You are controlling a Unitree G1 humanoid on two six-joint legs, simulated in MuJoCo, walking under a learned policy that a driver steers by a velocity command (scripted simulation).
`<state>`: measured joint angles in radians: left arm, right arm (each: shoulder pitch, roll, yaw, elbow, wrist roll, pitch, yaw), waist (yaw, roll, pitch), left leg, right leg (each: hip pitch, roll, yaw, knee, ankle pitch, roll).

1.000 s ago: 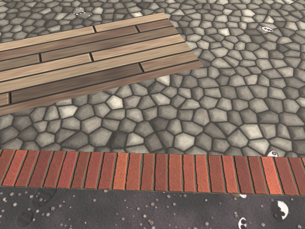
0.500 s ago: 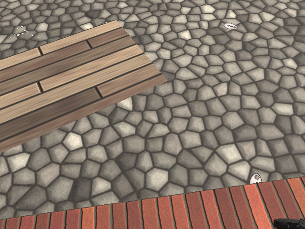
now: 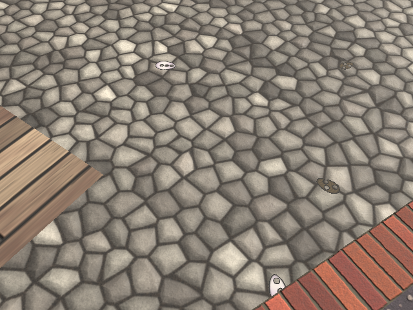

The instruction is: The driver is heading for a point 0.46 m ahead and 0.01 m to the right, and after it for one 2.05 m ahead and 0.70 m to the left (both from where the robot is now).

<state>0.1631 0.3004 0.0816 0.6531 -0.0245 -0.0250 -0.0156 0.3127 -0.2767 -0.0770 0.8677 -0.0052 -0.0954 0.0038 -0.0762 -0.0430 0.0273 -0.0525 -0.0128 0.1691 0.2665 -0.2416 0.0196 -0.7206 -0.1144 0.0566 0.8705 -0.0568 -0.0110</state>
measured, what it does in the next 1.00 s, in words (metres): goes down: right foot, then left foot 0.04 m lower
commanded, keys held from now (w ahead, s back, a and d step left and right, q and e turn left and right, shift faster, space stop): w+e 0.16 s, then w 0.20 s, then no key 0.04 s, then q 0.60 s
